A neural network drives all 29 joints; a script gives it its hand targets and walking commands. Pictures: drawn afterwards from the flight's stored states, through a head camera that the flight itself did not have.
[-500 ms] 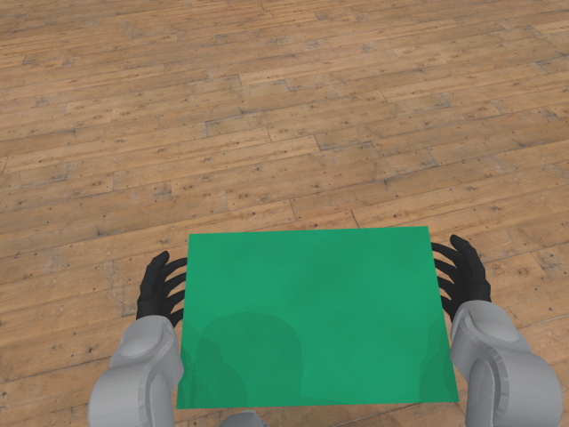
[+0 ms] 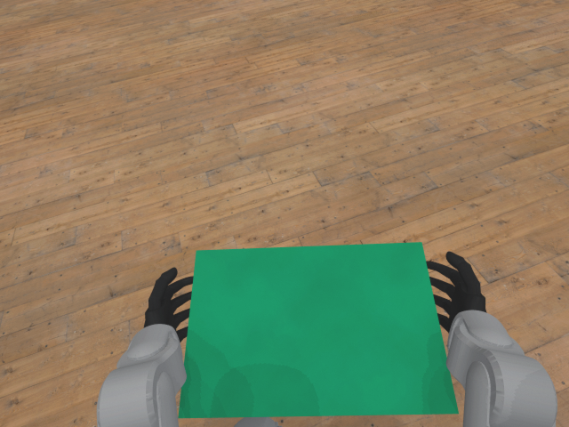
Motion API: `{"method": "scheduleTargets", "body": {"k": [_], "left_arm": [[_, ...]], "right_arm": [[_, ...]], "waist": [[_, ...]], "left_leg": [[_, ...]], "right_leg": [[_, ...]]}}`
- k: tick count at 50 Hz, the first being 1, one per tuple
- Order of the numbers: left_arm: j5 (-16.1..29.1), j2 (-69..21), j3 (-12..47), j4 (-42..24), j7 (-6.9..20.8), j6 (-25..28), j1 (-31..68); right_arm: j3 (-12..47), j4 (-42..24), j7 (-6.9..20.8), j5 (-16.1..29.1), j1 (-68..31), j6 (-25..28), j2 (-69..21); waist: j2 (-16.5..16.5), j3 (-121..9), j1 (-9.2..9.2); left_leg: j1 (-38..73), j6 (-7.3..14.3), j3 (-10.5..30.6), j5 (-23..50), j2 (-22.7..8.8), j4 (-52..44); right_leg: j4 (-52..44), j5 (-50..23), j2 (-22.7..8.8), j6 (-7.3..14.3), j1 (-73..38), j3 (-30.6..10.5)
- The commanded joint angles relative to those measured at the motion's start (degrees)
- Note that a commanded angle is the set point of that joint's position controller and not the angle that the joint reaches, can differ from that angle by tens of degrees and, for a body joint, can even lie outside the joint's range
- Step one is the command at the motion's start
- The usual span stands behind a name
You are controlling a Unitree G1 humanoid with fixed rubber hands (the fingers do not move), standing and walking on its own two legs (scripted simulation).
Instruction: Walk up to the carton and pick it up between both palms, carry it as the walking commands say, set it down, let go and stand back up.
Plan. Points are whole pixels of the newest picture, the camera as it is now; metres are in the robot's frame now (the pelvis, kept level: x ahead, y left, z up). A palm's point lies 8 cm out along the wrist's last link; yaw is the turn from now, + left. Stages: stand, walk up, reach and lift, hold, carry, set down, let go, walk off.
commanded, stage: carry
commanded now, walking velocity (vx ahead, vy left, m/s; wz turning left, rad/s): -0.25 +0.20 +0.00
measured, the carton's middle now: (310, 334) +0.25 +0.00 +0.00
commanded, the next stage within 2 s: none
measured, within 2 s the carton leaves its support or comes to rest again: neither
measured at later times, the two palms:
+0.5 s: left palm (25, 393) +0.16 +0.32 +0.08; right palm (349, 386) +0.16 -0.04 +0.09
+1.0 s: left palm out of the picture -0.01 +0.49 +0.06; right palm out of the picture +0.02 +0.14 +0.08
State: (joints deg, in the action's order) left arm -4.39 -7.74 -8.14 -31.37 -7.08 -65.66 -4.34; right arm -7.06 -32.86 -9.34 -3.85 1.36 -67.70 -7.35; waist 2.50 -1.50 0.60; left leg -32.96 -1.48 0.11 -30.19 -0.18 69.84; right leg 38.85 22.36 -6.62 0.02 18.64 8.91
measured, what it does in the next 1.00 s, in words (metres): steps to the left: left foot, then right foot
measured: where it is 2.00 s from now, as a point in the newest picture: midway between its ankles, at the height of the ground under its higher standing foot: outside the picture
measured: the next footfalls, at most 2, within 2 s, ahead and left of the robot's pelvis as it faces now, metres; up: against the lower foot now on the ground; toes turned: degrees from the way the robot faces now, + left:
left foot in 0.18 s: +0.06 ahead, +0.21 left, +0.00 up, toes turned +7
right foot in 0.52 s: -0.09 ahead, +0.06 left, +0.00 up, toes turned -10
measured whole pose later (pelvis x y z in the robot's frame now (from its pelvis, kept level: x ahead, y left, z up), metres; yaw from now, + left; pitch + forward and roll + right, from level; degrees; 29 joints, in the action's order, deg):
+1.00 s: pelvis -0.23 +0.30 +0.00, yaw +0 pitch +3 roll -1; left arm -4.0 -7.5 -9.7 -31.8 -8.4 -68.1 -2.3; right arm -6.6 -29.2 -8.5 -4.1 0.0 -65.9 -7.3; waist -2.1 0.9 -1.4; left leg -22.9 0.4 -3.0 -17.2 -3.1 37.4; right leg 59.6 30.7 -6.1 -3.4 34.1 1.3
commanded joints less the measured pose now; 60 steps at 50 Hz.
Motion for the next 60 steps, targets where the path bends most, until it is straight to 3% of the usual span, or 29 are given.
{"method": "scheduleTargets", "body": {"k": [1, 4, 6, 7, 9, 10, 12, 14, 15, 23, 25, 26, 27, 28, 30, 33, 36, 42, 43, 44, 45, 46, 47, 48, 50, 55, 58, 59, 60], "left_arm": [[22.85, -45.42, 43.38, -11.24, 13.76, 0.58, 28.74], [22.49, -43.88, 43.49, -10.6, 13.56, -0.08, 27.29], [22.42, -43.14, 43.98, -9.59, 13.47, -0.61, 26.17], [22.24, -42.85, 44.78, -10.02, 13.27, -0.7, 25.51], [23.33, -42.75, 46.35, -12.21, 13.35, -1.05, 26.53], [23.89, -43.29, 48.32, -13.57, 13.22, -1.03, 29.34], [24.96, -45.58, 49.94, -12.46, 13.63, -1.54, 33.14], [26.44, -48.38, 50.81, -13.28, 14.0, -1.22, 35.48], [25.25, -48.22, 50.04, -11.89, 13.56, -1.5, 34.41], [21.83, -44.61, 44.89, -7.95, 12.66, -1.37, 28.18], [21.03, -43.4, 42.41, -7.02, 13.33, -1.57, 27.75], [19.86, -41.66, 40.33, -3.39, 13.8, -1.9, 24.73], [20.45, -42.73, 40.46, -3.88, 14.25, -1.72, 26.25], [21.8, -46.5, 40.33, -4.48, 14.63, -0.83, 27.83], [21.81, -46.76, 40.58, -5.69, 14.79, -0.75, 29.67], [20.08, -45.22, 38.69, -5.26, 14.25, -0.46, 29.55], [21.1, -43.02, 41.14, -8.56, 13.48, -0.31, 31.43], [20.53, -42.5, 41.49, -6.82, 12.95, -1.69, 25.96], [20.57, -43.23, 41.87, -7.01, 12.94, -1.71, 27.37], [20.5, -42.12, 42.1, -6.91, 13.05, -2.18, 26.05], [21.91, -43.99, 44.25, -10.37, 12.91, -1.53, 28.37], [23.51, -46.33, 46.9, -9.92, 13.42, -1.51, 30.67], [24.78, -48.84, 48.5, -9.98, 13.85, -1.24, 33.4], [26.32, -50.46, 49.75, -12.37, 14.44, -0.78, 36.14], [27.08, -52.12, 50.81, -11.69, 14.78, -0.4, 37.54], [26.76, -48.67, 51.74, -15.99, 12.83, 0.73, 35.97], [22.51, -43.41, 45.93, -7.87, 12.63, -1.12, 26.38], [21.78, -41.88, 44.49, -7.47, 12.82, -1.57, 26.4], [19.83, -39.93, 41.22, -4.07, 13.12, -1.98, 23.54]], "right_arm": [[47.95, -9.32, 13.82, 21.6, -27.08, 1.86, -49.46], [45.89, -6.93, 13.81, 20.47, -23.87, 1.04, -47.59], [44.97, -5.16, 13.67, 19.47, -20.99, 0.45, -46.8], [43.95, -4.36, 13.82, 19.06, -19.73, 0.47, -46.48], [42.81, -3.56, 14.29, 19.08, -18.09, 1.12, -45.68], [42.25, -4.41, 14.81, 19.01, -18.01, 1.24, -45.82], [39.49, -3.18, 14.93, 17.78, -18.25, 1.35, -46.91], [40.3, -5.6, 15.28, 18.96, -21.7, 2.31, -49.28], [39.65, -4.76, 15.75, 19.4, -22.8, 2.24, -48.65], [41.33, -3.97, 15.05, 19.5, -19.81, 1.23, -45.95], [43.07, -2.63, 14.84, 19.36, -20.64, 0.75, -46.45], [43.39, -4.28, 14.44, 18.71, -22.16, 0.18, -44.57], [43.84, -4.18, 14.21, 18.92, -25.9, 0.22, -45.55], [45.49, -7.83, 14.39, 20.7, -30.84, 1.05, -48.53], [47.96, -7.8, 14.93, 22.61, -33.57, 1.21, -50.43], [47.98, -6.53, 14.66, 22.83, -33.18, 0.66, -49.0], [46.81, -3.2, 14.22, 21.45, -28.05, 0.28, -48.82], [44.87, -2.69, 14.29, 20.73, -22.36, -0.72, -47.08], [44.45, -3.29, 14.64, 21.03, -25.34, -0.47, -47.96], [43.37, -2.08, 14.7, 20.09, -22.76, -0.49, -45.94], [43.04, -2.75, 14.93, 20.35, -21.38, 0.33, -47.38], [42.62, -2.36, 15.31, 20.01, -21.34, 0.51, -48.63], [41.55, -4.74, 15.29, 20.31, -24.42, 1.48, -50.72], [42.39, -7.57, 15.21, 20.33, -26.19, 2.23, -52.59], [41.69, -7.98, 15.37, 20.61, -27.51, 3.14, -52.37], [39.56, -4.72, 15.08, 18.91, -19.16, 3.57, -49.06], [40.19, -3.06, 14.25, 18.35, -17.25, 2.04, -44.42], [40.27, 0.05, 14.09, 17.32, -14.71, 0.98, -43.93], [41.13, 0.41, 13.94, 17.65, -17.0, 0.62, -43.09]], "waist": [[-18.35, -13.34, -0.63], [-22.99, -15.4, -0.79], [-21.39, -16.85, 0.3], [-14.41, -18.68, 0.08], [19.73, -19.99, -0.55], [17.57, -21.0, 0.12], [12.41, -17.66, 0.4], [14.02, -17.31, -0.39], [17.43, -17.88, -0.72], [6.76, -22.11, -1.03], [-3.62, -20.11, -2.03], [-24.19, -16.38, -2.17], [-25.14, -11.62, -2.37], [-19.15, -11.12, -2.88], [-11.85, -8.97, -2.08], [-11.99, -7.51, -0.97], [-15.48, -11.14, -0.54], [-21.81, -17.86, 0.09], [-11.15, -19.01, -0.1], [6.49, -17.8, -0.01], [18.74, -17.51, -0.68], [16.18, -17.18, 0.46], [12.75, -17.19, 0.67], [6.82, -17.02, 0.03], [10.93, -18.64, -0.55], [16.46, -23.82, -0.45], [9.88, -24.11, -0.77], [5.9, -23.75, -1.23], [-2.11, -21.84, -2.11]], "left_leg": [[-0.94, -1.55, -3.01, 4.17, -2.59, -10.11], [7.41, -0.58, -5.37, 8.6, -2.68, -25.27], [15.13, 0.21, -8.14, 17.24, -1.63, -39.13], [20.63, 0.9, -6.42, 24.75, -3.61, -45.99], [34.79, 11.5, 18.24, 82.79, -25.65, -44.11], [32.85, 15.48, 11.16, 84.9, -24.39, -41.51], [25.32, 15.02, 6.53, 69.32, -19.08, -43.28], [21.36, 13.17, 1.35, 56.78, -14.53, -43.56], [21.93, 12.75, 0.65, 50.45, -14.13, -44.2], [22.05, 12.32, 6.47, 37.57, -16.22, -48.66], [9.35, 5.55, 2.0, 25.35, -12.16, -42.82], [-5.57, 1.66, -4.24, 4.78, -4.8, -29.84], [-9.95, 0.5, -1.62, -5.29, -1.09, -13.34], [-6.03, 0.77, 5.27, -2.89, -0.88, -2.91], [-4.09, 0.38, 5.23, 5.32, -1.67, 3.92], [-5.23, -0.62, 2.53, 8.31, -0.9, 1.08], [-2.44, -2.11, -0.72, 5.58, -1.04, -7.35], [15.65, -0.27, -7.33, 12.59, 0.06, -45.29], [22.4, 0.45, -3.44, 16.13, -3.32, -50.72], [28.21, 4.67, 13.28, 43.23, -17.85, -51.08], [29.26, 11.05, 19.25, 66.7, -25.94, -47.47], [21.5, 15.84, 11.91, 65.43, -24.55, -45.82], [19.24, 16.44, 10.7, 58.23, -21.93, -46.11], [18.9, 14.98, 7.43, 54.78, -17.97, -44.98], [21.76, 12.22, 1.73, 53.91, -13.82, -42.43], [30.59, 13.75, 5.86, 56.51, -14.14, -42.49], [30.75, 12.7, 7.6, 52.08, -13.96, -42.35], [23.6, 10.1, 6.7, 44.07, -13.14, -44.01], [11.04, 5.87, 4.92, 31.84, -10.41, -37.29]], "right_leg": [[-7.53, -63.35, -14.16, 7.96, -15.04, -9.06], [-6.01, -55.93, -13.72, 5.08, -12.69, -7.77], [-1.59, -51.38, -12.01, 2.22, -11.22, -5.5], [2.88, -42.64, -9.32, -0.28, -7.82, -3.56], [23.76, 22.27, 3.88, -4.89, 15.57, 0.02], [30.95, 25.17, 3.21, -3.21, 13.96, -5.16], [34.77, 16.84, 3.13, -2.65, 13.45, -5.53], [32.37, 11.58, 3.5, -1.91, 12.53, -4.91], [30.12, 10.06, 3.31, -1.6, 12.37, -4.75], [-2.52, 0.93, 5.47, 1.15, -3.2, -2.62], [-17.82, -9.83, -5.79, 3.52, -15.62, -13.54], [-20.46, -33.05, -23.26, 7.97, -20.32, -33.21], [-21.02, -45.01, -28.47, 12.71, -15.39, -34.66], [-18.86, -43.42, -23.6, 13.76, -9.78, -26.45], [-19.34, -30.87, -18.2, 11.19, -4.65, -16.67], [-17.43, -23.75, -13.6, 7.68, -4.79, -12.71], [-16.44, -31.39, -14.11, 7.69, -7.94, -13.53], [-7.25, -38.82, -11.99, 2.53, -10.83, -9.52], [-1.51, -27.82, -8.38, -0.02, -5.3, -6.19], [8.93, -2.02, -1.89, -3.54, 9.56, -1.95], [21.44, 18.89, 3.7, -3.68, 17.37, -2.32], [30.66, 19.52, 4.28, -2.83, 14.19, -6.78], [33.33, 14.17, 3.91, -2.47, 13.66, -7.73], [36.44, 9.25, 3.75, -2.19, 12.71, -8.24], [32.48, 5.82, 4.04, -1.35, 13.71, -5.72], [13.59, 7.64, 5.1, -1.23, 8.27, -4.32], [-10.27, -0.37, 5.89, -0.12, -2.12, -2.44], [-17.07, -6.21, 2.51, 0.6, -10.11, -4.52], [-20.37, -12.88, -7.84, 2.64, -18.88, -17.27]]}}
